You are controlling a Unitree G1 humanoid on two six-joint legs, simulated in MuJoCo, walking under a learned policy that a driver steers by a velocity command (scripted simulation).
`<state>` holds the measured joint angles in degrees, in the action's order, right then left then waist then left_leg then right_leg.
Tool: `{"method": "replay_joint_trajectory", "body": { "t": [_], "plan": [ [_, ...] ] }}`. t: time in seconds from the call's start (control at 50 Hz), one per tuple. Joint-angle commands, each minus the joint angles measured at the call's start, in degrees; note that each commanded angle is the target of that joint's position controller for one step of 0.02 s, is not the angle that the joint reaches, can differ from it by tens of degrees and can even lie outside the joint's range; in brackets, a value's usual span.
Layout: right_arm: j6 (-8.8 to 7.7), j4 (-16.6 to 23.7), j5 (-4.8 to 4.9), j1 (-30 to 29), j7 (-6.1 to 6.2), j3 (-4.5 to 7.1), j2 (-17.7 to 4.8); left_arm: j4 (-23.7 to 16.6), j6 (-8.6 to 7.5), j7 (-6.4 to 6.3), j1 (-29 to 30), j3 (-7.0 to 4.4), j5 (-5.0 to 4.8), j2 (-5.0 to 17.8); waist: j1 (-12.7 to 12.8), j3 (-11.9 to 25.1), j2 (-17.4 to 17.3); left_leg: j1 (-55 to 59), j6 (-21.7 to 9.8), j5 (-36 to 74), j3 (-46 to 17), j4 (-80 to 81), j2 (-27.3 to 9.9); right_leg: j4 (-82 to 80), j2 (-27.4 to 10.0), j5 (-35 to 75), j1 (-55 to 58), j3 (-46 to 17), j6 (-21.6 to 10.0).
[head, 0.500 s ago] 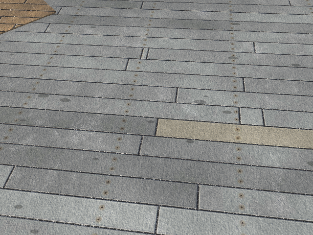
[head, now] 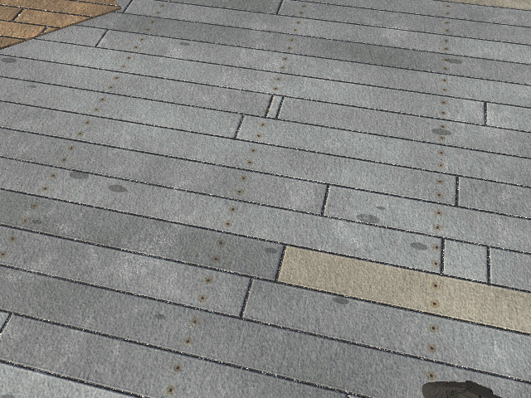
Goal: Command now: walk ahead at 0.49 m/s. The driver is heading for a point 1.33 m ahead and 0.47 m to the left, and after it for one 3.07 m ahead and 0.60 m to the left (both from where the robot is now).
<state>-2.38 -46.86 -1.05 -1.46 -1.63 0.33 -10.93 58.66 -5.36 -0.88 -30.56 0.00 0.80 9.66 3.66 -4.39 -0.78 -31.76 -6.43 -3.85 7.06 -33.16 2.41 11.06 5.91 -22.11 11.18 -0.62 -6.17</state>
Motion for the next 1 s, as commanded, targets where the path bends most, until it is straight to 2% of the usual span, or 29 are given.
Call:
{"method": "replay_joint_trajectory", "body": {
  "t": [0.02,0.04,0.06,0.08,0.1,0.12,0.14,0.16,0.18,0.2,0.24,0.3,0.38,0.48,0.52,0.54,0.56,0.58,0.6,0.62,0.64,0.66,0.68,0.7,0.74,0.8,0.86,0.92,1.0],
  "plan": [
    [-1.10,-4.2,0.05,20.2,1.68,3.16,-8.8,-2.1,-0.05,-0.71,2.8,-2.19,0.24,11.0,-12.6,9.1,5.8,25.1,-3.7,-0.7,-1.6,5.4,2.0,26.9,-15.4,71.1,-7.7,-1.9,0.5],
    [-1.28,-5.8,-1.18,28.4,2.48,4.25,-11.9,-3.4,-0.17,-0.20,3.7,-1.72,-0.05,9.6,-15.5,14.3,2.0,37.9,-6.6,-8.2,-11.2,6.3,-7.2,42.3,-12.8,52.7,-17.8,-0.6,-0.1],
    [-1.23,-5.9,-2.61,29.4,2.31,5.23,-15.9,-3.9,0.13,0.49,-3.7,-0.52,-1.04,2.4,-9.7,19.1,-10.5,52.1,-15.4,-9.8,-39.3,7.8,-24.5,65.8,-2.2,-1.8,-39.2,2.3,1.9],
    [-0.91,-6.0,0.28,26.4,1.34,4.90,-12.6,-3.3,0.32,0.39,-1.4,-2.03,0.10,8.6,-10.0,17.2,-2.7,47.4,-16.9,-18.5,-48.3,16.5,-24.2,70.8,-1.6,-5.0,-45.9,-3.2,0.3],
    [-1.01,-4.9,0.94,19.3,1.11,4.24,-10.2,-5.5,0.08,0.59,4.1,-2.40,0.23,9.4,-6.9,7.2,-1.7,38.0,-14.7,-22.1,-39.2,20.1,-22.5,67.7,-5.4,1.4,-48.5,-3.6,-0.2],
    [-1.49,-4.7,0.76,16.4,0.79,3.60,-7.0,-6.0,-0.10,0.89,7.3,-2.43,0.46,9.1,-5.8,2.7,0.9,30.4,-13.0,-17.8,-34.0,22.7,-20.2,64.6,-7.0,4.2,-46.7,-3.0,-0.2],
    [-2.10,-5.3,0.36,16.1,0.83,3.02,-5.3,-5.9,0.35,1.11,7.9,-2.49,0.71,8.1,-3.9,0.5,2.1,25.3,-10.9,-12.1,-29.2,23.8,-17.8,61.7,-8.6,5.3,-44.1,-3.1,0.1],
    [-2.60,-6.5,0.32,16.9,1.08,2.48,-3.9,-5.7,1.14,1.47,6.7,-2.22,1.27,6.7,-2.1,0.5,1.4,21.5,-9.2,-8.1,-25.1,24.8,-15.7,59.1,-9.6,5.7,-40.7,-3.0,0.9],
    [-3.14,-7.4,0.33,18.1,1.20,2.29,-3.8,-5.3,1.78,1.84,6.1,-1.96,1.39,5.1,-1.4,0.7,0.7,20.0,-8.6,-4.7,-22.3,25.4,-14.6,57.2,-10.0,6.0,-39.0,-2.5,1.5],
    [-3.68,-8.3,0.47,19.7,1.24,2.38,-4.4,-5.5,2.18,2.12,6.5,-1.89,1.47,4.5,-1.2,0.6,0.3,19.4,-8.4,-1.4,-20.3,25.8,-14.0,55.8,-10.3,6.6,-39.1,-1.7,2.1],
    [-4.14,-9.6,0.65,22.0,1.19,2.65,-6.2,-7.0,2.75,2.44,10.7,-1.97,1.46,4.7,-1.3,-0.4,-0.7,19.0,-7.9,0.7,-16.8,27.3,-12.9,52.0,-11.6,10.1,-42.3,-0.2,3.1],
    [-3.93,-10.7,0.85,25.7,1.09,2.36,-6.3,-10.0,2.98,2.53,20.0,-2.00,1.19,5.6,-3.5,-2.1,-0.9,21.3,-6.4,5.4,-14.5,28.1,-11.2,43.5,-12.8,17.3,-47.7,1.7,4.5],
    [-3.52,-11.8,0.74,30.7,1.46,2.08,-6.6,-12.7,2.86,2.57,28.6,-1.52,0.67,5.1,-6.4,-1.5,-2.2,26.1,-4.6,12.0,-14.4,25.7,-10.2,32.1,-10.7,23.1,-47.7,3.2,6.0],
    [-2.86,-12.1,-0.14,33.4,2.20,2.36,-8.0,-15.8,2.23,2.24,36.2,-1.41,0.27,6.1,-8.4,-1.0,-3.6,34.4,-6.1,18.5,-17.8,19.6,-12.1,24.5,-8.2,19.4,-47.5,2.7,6.1],
    [-2.66,-11.6,-0.35,31.6,2.57,2.86,-9.1,-16.2,1.54,2.04,34.4,-1.75,-0.02,7.3,-6.4,-0.4,-4.4,34.7,-5.3,21.7,-19.0,16.3,-13.0,20.9,-7.3,15.5,-42.5,1.9,5.0],
    [-2.64,-11.1,-0.32,29.9,2.60,3.15,-9.7,-15.2,1.09,1.78,30.4,-2.14,-0.09,8.1,-4.4,0.9,-4.7,33.3,-4.3,25.7,-18.9,13.0,-12.6,18.7,-6.1,13.3,-36.1,2.1,4.2],
    [-2.66,-10.8,0.04,28.6,2.32,3.33,-10.1,-12.9,0.47,1.31,22.8,-2.87,0.10,9.4,-1.0,4.6,-3.3,31.2,-3.2,28.5,-17.6,5.1,-10.6,14.8,-4.8,14.1,-25.9,2.7,3.0],
    [-2.89,-9.9,0.64,27.7,1.99,3.14,-8.9,-10.5,-0.34,0.53,13.1,-3.99,1.25,12.3,2.7,10.8,-0.4,23.7,-2.0,21.3,-15.3,-7.0,-7.5,14.1,-9.5,14.0,-11.4,-1.4,0.9],
    [-3.05,-7.0,2.26,29.0,1.98,2.06,-3.9,-10.8,-0.59,-0.29,5.1,-5.28,3.01,17.9,4.1,20.7,8.0,9.7,-0.2,-2.3,-10.8,-25.3,-1.8,12.8,-26.4,6.6,4.7,-19.9,-2.4],
    [-2.58,-6.2,2.71,32.6,2.25,2.50,-4.3,-10.7,0.55,0.09,7.5,-5.77,2.19,18.5,1.1,24.4,16.8,-2.3,0.2,-26.9,-9.1,-36.1,2.8,5.8,-33.1,3.9,7.7,-38.8,-7.5],
    [-1.69,-7.3,1.22,30.5,2.52,3.48,-8.0,-11.9,1.08,0.38,12.6,-4.73,1.44,13.0,-1.0,15.5,8.0,-5.4,-0.2,-22.6,-11.1,-39.8,-2.0,4.5,-30.6,-1.5,-0.3,-32.8,-6.4],
    [-1.47,-6.9,0.64,26.7,1.87,3.59,-7.2,-12.3,0.83,0.60,16.4,-3.82,0.90,9.1,-1.6,8.4,3.4,-5.1,0.1,-17.8,-11.2,-38.4,-3.9,2.8,-27.6,0.1,-8.5,-24.3,-5.2],
    [-1.16,-6.4,0.47,25.2,1.37,3.51,-5.5,-12.1,0.50,0.68,18.1,-3.47,0.97,7.7,-2.9,5.0,3.4,-3.3,0.5,-15.1,-10.9,-36.2,-5.5,0.7,-25.0,5.2,-14.3,-17.7,-3.5],
    [-0.46,-5.8,-0.43,24.1,0.87,3.77,-5.4,-11.3,0.09,0.42,17.6,-3.21,0.72,6.9,-3.9,3.3,5.0,-2.1,1.0,-14.1,-10.6,-34.6,-6.6,-0.5,-23.2,9.4,-17.7,-13.0,-2.6],
    [0.92,-5.3,-0.91,23.9,0.00,3.68,-3.9,-9.8,-0.92,0.37,15.5,-3.16,0.35,6.3,-5.0,3.1,5.7,-1.2,1.7,-12.1,-9.6,-34.6,-6.9,-1.5,-21.6,16.6,-19.7,-7.1,-2.0],
    [1.77,-2.7,-0.94,18.7,-0.79,3.68,-3.7,-8.4,-1.85,0.48,12.8,-3.46,-0.04,7.0,-5.3,2.3,5.2,-6.2,2.3,-6.7,-9.0,-33.2,-7.7,-2.6,-21.3,23.4,-18.4,-0.9,-2.2],
    [1.83,0.2,-0.78,12.0,-1.46,3.36,-3.8,-7.3,-1.79,0.55,10.5,-3.44,0.34,7.2,-4.5,0.6,4.9,-9.1,2.9,-0.5,-7.7,-26.2,-7.8,-2.9,-20.1,27.0,-17.7,4.4,-2.2],
    [1.52,2.7,-0.75,5.4,-2.20,2.55,-3.2,-6.7,-1.69,0.39,9.2,-3.59,0.36,8.4,-3.3,-0.5,5.0,-6.2,2.7,4.8,-4.9,-14.9,-7.2,-2.8,-19.6,29.2,-17.1,8.6,-1.6],
    [1.47,5.4,-1.06,-0.8,-2.69,2.29,-4.1,-5.3,-0.90,-0.27,5.4,-4.11,0.47,10.5,-1.6,-1.7,4.8,-4.5,0.7,0.9,-1.3,-6.5,-6.2,-1.2,-22.0,32.9,-10.3,11.4,-1.3]
  ]
}}
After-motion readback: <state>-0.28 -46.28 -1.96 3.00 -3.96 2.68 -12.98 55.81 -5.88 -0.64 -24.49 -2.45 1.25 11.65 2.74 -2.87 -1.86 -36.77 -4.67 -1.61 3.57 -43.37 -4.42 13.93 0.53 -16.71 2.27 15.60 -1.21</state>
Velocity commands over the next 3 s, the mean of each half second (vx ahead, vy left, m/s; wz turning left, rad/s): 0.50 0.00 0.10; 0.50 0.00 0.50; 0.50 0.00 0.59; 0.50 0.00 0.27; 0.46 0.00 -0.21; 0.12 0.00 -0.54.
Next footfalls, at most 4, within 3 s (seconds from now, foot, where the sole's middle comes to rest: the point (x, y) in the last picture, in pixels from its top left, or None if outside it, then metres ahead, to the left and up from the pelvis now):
0.04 left None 0.19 0.06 -0.76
0.58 right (347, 375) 0.49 -0.12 -0.76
1.12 left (243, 297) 0.68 0.15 -0.76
1.68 right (228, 191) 1.04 0.23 -0.76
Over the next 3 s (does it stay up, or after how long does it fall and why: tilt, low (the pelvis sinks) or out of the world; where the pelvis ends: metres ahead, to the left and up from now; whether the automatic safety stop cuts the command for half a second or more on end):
stays up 1.21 0.55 0.01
